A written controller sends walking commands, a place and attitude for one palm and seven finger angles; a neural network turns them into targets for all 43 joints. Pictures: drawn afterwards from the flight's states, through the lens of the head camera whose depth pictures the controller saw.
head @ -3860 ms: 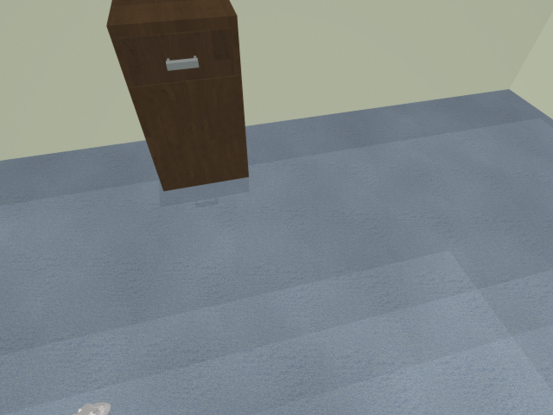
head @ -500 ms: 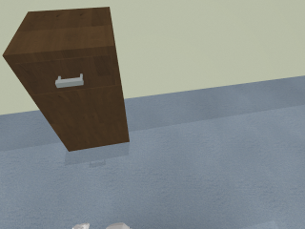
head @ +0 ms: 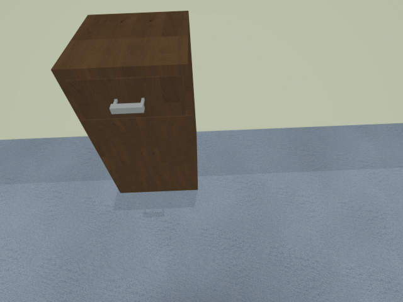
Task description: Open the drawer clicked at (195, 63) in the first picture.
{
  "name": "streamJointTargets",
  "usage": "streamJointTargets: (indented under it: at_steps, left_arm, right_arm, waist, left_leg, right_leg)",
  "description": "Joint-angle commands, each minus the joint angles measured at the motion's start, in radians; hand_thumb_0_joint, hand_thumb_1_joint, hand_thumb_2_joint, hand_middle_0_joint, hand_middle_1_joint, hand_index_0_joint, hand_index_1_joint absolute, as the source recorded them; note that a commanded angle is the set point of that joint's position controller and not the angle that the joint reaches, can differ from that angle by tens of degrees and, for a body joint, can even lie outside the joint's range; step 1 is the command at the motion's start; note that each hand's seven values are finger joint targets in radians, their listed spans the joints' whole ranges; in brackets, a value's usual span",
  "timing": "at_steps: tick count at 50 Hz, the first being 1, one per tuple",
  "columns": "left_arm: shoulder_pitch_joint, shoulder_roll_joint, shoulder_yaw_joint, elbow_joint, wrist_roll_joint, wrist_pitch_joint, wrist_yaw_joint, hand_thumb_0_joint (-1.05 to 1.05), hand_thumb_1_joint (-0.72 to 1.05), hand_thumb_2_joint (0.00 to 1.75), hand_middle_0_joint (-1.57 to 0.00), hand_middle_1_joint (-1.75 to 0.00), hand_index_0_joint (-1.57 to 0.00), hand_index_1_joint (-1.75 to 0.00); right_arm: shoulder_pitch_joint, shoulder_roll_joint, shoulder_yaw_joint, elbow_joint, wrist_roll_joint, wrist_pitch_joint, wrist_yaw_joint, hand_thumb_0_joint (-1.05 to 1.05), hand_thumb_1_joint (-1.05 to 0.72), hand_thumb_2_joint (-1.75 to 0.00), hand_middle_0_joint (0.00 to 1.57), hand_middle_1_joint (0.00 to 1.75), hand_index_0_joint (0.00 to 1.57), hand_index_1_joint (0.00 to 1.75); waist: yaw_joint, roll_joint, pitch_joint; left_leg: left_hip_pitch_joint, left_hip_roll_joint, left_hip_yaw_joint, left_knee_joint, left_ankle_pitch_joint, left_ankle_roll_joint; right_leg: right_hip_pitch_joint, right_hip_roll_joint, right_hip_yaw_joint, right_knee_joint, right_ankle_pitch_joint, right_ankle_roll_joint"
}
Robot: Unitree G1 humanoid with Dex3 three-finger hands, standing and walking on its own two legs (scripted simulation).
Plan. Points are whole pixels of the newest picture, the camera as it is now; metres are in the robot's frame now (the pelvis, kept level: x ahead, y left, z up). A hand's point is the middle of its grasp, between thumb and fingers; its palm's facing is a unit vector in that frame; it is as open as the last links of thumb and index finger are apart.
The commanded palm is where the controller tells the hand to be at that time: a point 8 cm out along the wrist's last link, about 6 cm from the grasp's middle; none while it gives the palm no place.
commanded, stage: take the last steps up to it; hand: left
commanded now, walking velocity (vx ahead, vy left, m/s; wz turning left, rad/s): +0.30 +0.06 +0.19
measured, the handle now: (128, 104) +0.75 +0.33 -0.09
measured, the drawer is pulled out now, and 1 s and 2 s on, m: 0.00 0.00 0.00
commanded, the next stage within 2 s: come to a stop and stand still in 0.80 s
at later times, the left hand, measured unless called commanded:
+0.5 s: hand out of the picture -0.04 +0.21 -0.17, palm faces +0.18 -0.97 -0.15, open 7.4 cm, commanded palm none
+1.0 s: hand (127, 234) +0.30 +0.23 -0.15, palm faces +0.12 -0.97 -0.22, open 7.2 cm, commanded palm none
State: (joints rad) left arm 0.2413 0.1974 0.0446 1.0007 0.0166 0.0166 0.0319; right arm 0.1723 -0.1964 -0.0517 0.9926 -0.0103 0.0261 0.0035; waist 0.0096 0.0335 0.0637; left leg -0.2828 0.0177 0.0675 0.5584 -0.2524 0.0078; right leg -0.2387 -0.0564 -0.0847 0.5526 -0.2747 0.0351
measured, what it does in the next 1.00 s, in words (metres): walks ahead: left foot, then right foot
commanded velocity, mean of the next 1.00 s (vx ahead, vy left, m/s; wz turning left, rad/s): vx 0.18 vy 0.03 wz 0.02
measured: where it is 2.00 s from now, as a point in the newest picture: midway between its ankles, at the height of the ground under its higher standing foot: outside the picture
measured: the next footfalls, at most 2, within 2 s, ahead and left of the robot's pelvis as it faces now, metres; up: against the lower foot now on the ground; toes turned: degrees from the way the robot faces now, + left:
left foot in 0.42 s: +0.08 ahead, +0.17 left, +0.00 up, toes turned +14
right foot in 0.82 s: +0.31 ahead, -0.04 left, +0.00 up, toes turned -4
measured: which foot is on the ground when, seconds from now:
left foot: down 0.00-0.00, up 0.02-0.40, down 0.42-0.84, up 0.86-1.00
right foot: down 0.00-0.42, up 0.44-0.80, down 0.82-1.00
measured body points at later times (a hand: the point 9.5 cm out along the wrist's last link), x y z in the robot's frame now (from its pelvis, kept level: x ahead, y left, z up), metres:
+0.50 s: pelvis +0.06 +0.06 +0.00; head +0.08 +0.08 +0.45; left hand -0.05 +0.26 -0.16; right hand +0.15 -0.17 -0.14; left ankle +0.04 +0.16 -0.73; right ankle +0.01 -0.09 -0.68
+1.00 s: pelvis +0.22 +0.05 +0.00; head +0.24 +0.03 +0.45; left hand +0.29 +0.28 -0.13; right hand +0.21 -0.17 -0.16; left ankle +0.16 +0.18 -0.67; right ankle +0.27 -0.04 -0.73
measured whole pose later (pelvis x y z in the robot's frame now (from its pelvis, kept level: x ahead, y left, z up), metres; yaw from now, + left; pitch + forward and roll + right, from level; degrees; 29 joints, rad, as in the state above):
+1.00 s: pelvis +0.22 +0.05 +0.00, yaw +5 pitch -1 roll +0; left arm 0.15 0.13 0.05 1.02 0.01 -0.04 0.03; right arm 0.31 -0.15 -0.04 1.12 -0.01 0.00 -0.01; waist -0.03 0.04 0.07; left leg -0.38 0.08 0.05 1.03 -0.40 -0.01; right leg -0.27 -0.03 -0.16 0.51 -0.22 -0.06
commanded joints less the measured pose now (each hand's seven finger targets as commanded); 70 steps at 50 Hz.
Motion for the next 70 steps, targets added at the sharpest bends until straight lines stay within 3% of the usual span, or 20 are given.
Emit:
streamJointTargets:
  at_steps: [1,4,13,18,19,21,25,30,37,39,40,41,42,45,49,54,58,60,62,70]
  left_arm:
    - [0.115,0.198,0.031,-0.032,0.008,-0.037,0.004,0.0,0.9,0.9,-0.2,-0.3,-0.2,-0.3]
    - [0.094,0.135,0.021,-0.027,0.01,-0.048,-0.002,0.0,0.9,0.9,-0.2,-0.3,-0.2,-0.3]
    - [0.231,0.13,0.026,0.054,0.021,-0.071,-0.011,0.0,0.9,0.9,-0.2,-0.3,-0.2,-0.3]
    - [0.175,0.123,0.031,0.077,0.01,-0.059,-0.015,0.0,0.9,0.9,-0.2,-0.3,-0.2,-0.3]
    - [0.164,0.093,0.026,0.073,0.007,-0.054,-0.018,0.0,0.9,0.9,-0.2,-0.3,-0.2,-0.3]
    - [0.098,-0.007,0.004,0.014,0.006,-0.053,-0.028,0.0,0.9,0.9,-0.2,-0.3,-0.2,-0.3]
    - [0.017,0.015,0.015,0.024,0.012,-0.051,-0.042,0.0,0.9,0.9,-0.2,-0.3,-0.2,-0.3]
    - [0.032,-0.007,0.009,0.033,0.009,-0.033,-0.044,0.0,0.9,0.9,-0.2,-0.3,-0.2,-0.3]
    - [-0.083,0.009,0.012,-0.022,0.006,-0.037,-0.043,0.0,0.9,0.9,-0.2,-0.3,-0.2,-0.3]
    - [0.031,0.028,0.021,0.012,0.009,-0.046,-0.041,0.0,0.9,0.9,-0.2,-0.3,-0.2,-0.3]
    - [0.134,0.078,0.032,0.047,0.013,-0.058,-0.036,0.0,0.9,0.9,-0.2,-0.3,-0.2,-0.3]
    - [0.242,0.168,0.054,0.073,0.017,-0.072,-0.025,0.0,0.9,0.9,-0.2,-0.3,-0.2,-0.3]
    - [0.288,0.215,0.056,0.075,-0.003,-0.068,-0.023,0.0,0.9,0.9,-0.2,-0.3,-0.2,-0.3]
    - [0.058,0.118,0.035,0.013,-0.004,-0.065,-0.008,0.0,0.9,0.9,-0.2,-0.3,-0.2,-0.3]
    - [-0.063,0.066,0.009,-0.011,0.005,-0.06,0.002,0.0,0.9,0.9,-0.2,-0.3,-0.2,-0.3]
    - [-0.004,0.122,0.032,-0.012,0.007,-0.023,0.01,0.0,0.9,0.9,-0.2,-0.3,-0.2,-0.3]
    - [-0.033,0.128,0.039,-0.026,0.004,0.001,0.011,0.0,0.9,0.9,-0.2,-0.3,-0.2,-0.3]
    - [0.01,0.076,0.028,-0.043,-0.004,0.013,0.009,0.0,0.9,0.9,-0.2,-0.3,-0.2,-0.3]
    - [0.01,0.058,0.018,-0.044,-0.004,0.026,0.013,0.0,0.9,0.9,-0.2,-0.3,-0.2,-0.3]
    - [0.04,0.076,0.032,-0.017,0.002,0.034,-0.01,0.0,0.9,0.9,-0.2,-0.3,-0.2,-0.3]
  right_arm:
    - [-0.049,-0.09,-0.023,-0.084,-0.007,0.013,-0.001,0.0,-0.9,-0.9,0.2,0.3,0.2,0.3]
    - [-0.011,-0.083,-0.028,-0.037,-0.016,0.003,0.019,0.0,-0.9,-0.9,0.2,0.3,0.2,0.3]
    - [-0.07,-0.03,-0.014,-0.048,-0.011,-0.022,0.033,0.0,-0.9,-0.9,0.2,0.3,0.2,0.3]
    - [0.076,-0.025,-0.005,0.002,-0.008,-0.048,0.022,0.0,-0.9,-0.9,0.2,0.3,0.2,0.3]
    - [0.161,-0.058,-0.012,0.033,-0.008,-0.057,0.012,0.0,-0.9,-0.9,0.2,0.3,0.2,0.3]
    - [0.372,-0.215,-0.049,0.082,-0.02,-0.061,-0.01,0.0,-0.9,-0.9,0.2,0.3,0.2,0.3]
    - [0.22,-0.086,-0.009,0.058,-0.015,-0.078,-0.027,0.0,-0.9,-0.9,0.2,0.3,0.2,0.3]
    - [0.224,-0.069,-0.003,0.077,-0.009,-0.101,-0.035,0.0,-0.9,-0.9,0.2,0.3,0.2,0.3]
    - [0.247,-0.084,-0.011,0.119,-0.019,-0.086,-0.032,0.0,-0.9,-0.9,0.2,0.3,0.2,0.3]
    - [0.231,-0.084,-0.008,0.124,-0.015,-0.081,-0.032,0.0,-0.9,-0.9,0.2,0.3,0.2,0.3]
    - [0.235,-0.065,-0.005,0.124,-0.007,-0.085,-0.028,0.0,-0.9,-0.9,0.2,0.3,0.2,0.3]
    - [0.272,-0.016,0.001,0.11,0.003,-0.09,-0.02,0.0,-0.9,-0.9,0.2,0.3,0.2,0.3]
    - [0.279,-0.028,0.0,0.083,0.006,-0.08,-0.022,0.0,-0.9,-0.9,0.2,0.3,0.2,0.3]
    - [0.161,-0.013,-0.004,0.077,-0.006,-0.061,-0.016,0.0,-0.9,-0.9,0.2,0.3,0.2,0.3]
    - [0.268,0.052,0.022,0.121,0.0,-0.018,-0.024,0.0,-0.9,-0.9,0.2,0.3,0.2,0.3]
    - [0.151,0.011,0.004,0.055,0.004,0.002,-0.026,0.0,-0.9,-0.9,0.2,0.3,0.2,0.3]
    - [0.148,-0.024,-0.007,0.035,-0.001,0.004,-0.027,0.0,-0.9,-0.9,0.2,0.3,0.2,0.3]
    - [0.142,-0.109,-0.014,0.014,-0.01,-0.011,-0.028,0.0,-0.9,-0.9,0.2,0.3,0.2,0.3]
    - [0.104,-0.159,-0.017,-0.009,-0.013,-0.016,-0.04,0.0,-0.9,-0.9,0.2,0.3,0.2,0.3]
    - [0.044,-0.137,-0.014,-0.028,-0.007,-0.021,-0.057,0.0,-0.9,-0.9,0.2,0.3,0.2,0.3]
  waist:
    - [0.045,-0.34,-0.019]
    - [0.013,-0.162,0.045]
    - [0.061,-0.202,0.041]
    - [-0.013,-0.151,-0.002]
    - [-0.048,-0.056,-0.028]
    - [-0.131,0.266,-0.031]
    - [-0.058,0.097,0.076]
    - [-0.015,0.06,0.032]
    - [-0.018,0.067,0.067]
    - [0.042,0.029,0.021]
    - [0.088,-0.047,-0.038]
    - [0.112,-0.275,-0.143]
    - [0.098,-0.319,-0.177]
    - [0.037,-0.096,-0.015]
    - [-0.053,-0.138,-0.051]
    - [0.0,-0.174,-0.081]
    - [-0.031,-0.172,-0.062]
    - [-0.017,0.076,-0.079]
    - [-0.022,0.23,-0.08]
    - [-0.025,0.098,-0.142]
  left_leg:
    - [-0.184,0.013,-0.095,0.338,-0.294,-0.021]
    - [-0.278,0.041,-0.078,0.509,-0.123,-0.024]
    - [-0.223,0.059,0.019,0.219,-0.11,-0.03]
    - [0.135,0.012,0.111,-0.087,-0.019,-0.015]
    - [0.271,0.035,0.078,-0.148,-0.042,-0.01]
    - [0.399,0.383,-0.4,-0.356,-0.203,0.144]
    - [0.185,0.317,-0.255,-0.393,-0.075,0.151]
    - [0.215,0.264,-0.09,-0.367,0.295,0.163]
    - [0.173,0.269,-0.061,-0.278,0.331,0.136]
    - [0.13,0.224,-0.013,-0.128,0.375,0.099]
    - [0.046,0.174,0.026,0.045,0.339,0.064]
    - [-0.142,0.058,0.105,0.326,0.042,0.016]
    - [-0.209,-0.002,0.053,0.57,-0.345,0.009]
    - [-0.247,0.1,-0.077,0.67,-0.172,0.01]
    - [-0.04,0.076,-0.035,0.366,-0.118,-0.037]
    - [-0.058,0.027,-0.006,0.191,-0.106,-0.048]
    - [0.076,0.039,-0.005,-0.018,0.072,-0.039]
    - [0.154,0.24,-0.197,-0.149,0.533,0.051]
    - [0.026,0.372,-0.327,-0.284,0.567,0.183]
    - [0.198,0.295,-0.19,-0.257,0.419,0.174]
  right_leg:
    - [0.008,-0.367,0.387,-0.376,-0.028,-0.176]
    - [0.051,-0.281,0.255,-0.37,-0.111,-0.14]
    - [0.128,-0.288,0.158,-0.384,-0.105,-0.157]
    - [-0.032,-0.21,0.039,-0.258,-0.132,-0.11]
    - [-0.104,-0.166,-0.005,-0.15,-0.127,-0.082]
    - [-0.398,-0.002,-0.115,0.325,-0.308,-0.018]
    - [-0.415,-0.095,0.038,0.559,-0.114,-0.038]
    - [-0.332,-0.081,0.012,0.397,-0.02,-0.01]
    - [-0.17,-0.026,-0.036,0.111,0.023,-0.035]
    - [0.022,0.017,-0.071,0.002,0.099,-0.048]
    - [0.204,-0.024,-0.006,-0.047,0.152,-0.069]
    - [0.4,-0.258,0.296,-0.118,0.275,-0.157]
    - [0.388,-0.398,0.481,-0.244,0.349,-0.259]
    - [0.08,-0.323,0.339,-0.32,0.119,-0.241]
    - [-0.076,-0.215,0.068,-0.278,0.513,-0.186]
    - [0.049,-0.222,0.097,-0.184,0.623,-0.209]
    - [-0.028,-0.199,0.093,-0.097,0.492,-0.162]
    - [-0.122,-0.046,0.002,0.054,0.131,-0.054]
    - [-0.102,0.041,0.053,0.385,-0.344,-0.029]
    - [-0.218,0.021,0.114,0.499,-0.183,0.003]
